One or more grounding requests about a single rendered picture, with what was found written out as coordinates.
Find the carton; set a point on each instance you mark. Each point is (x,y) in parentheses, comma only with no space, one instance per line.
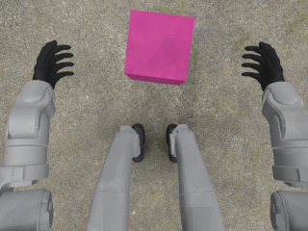
(158,47)

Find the robot shin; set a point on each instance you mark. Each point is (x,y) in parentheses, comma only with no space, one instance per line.
(128,128)
(181,127)

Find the robot right shin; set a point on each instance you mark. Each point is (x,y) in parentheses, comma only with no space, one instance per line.
(181,127)

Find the left robot forearm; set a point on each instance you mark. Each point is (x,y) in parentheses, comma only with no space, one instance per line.
(27,137)

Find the robot left upper arm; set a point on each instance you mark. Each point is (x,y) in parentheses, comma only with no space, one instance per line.
(27,210)

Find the robot right upper arm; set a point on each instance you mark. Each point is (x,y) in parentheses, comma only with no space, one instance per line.
(289,211)

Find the robot left shin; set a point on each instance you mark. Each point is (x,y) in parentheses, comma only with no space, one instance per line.
(128,128)

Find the robot right hand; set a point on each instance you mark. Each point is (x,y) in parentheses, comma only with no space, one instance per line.
(269,67)

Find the right robot forearm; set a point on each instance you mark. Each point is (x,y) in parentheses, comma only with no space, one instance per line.
(288,123)

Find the robot left hand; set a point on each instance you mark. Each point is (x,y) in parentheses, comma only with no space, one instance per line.
(46,68)

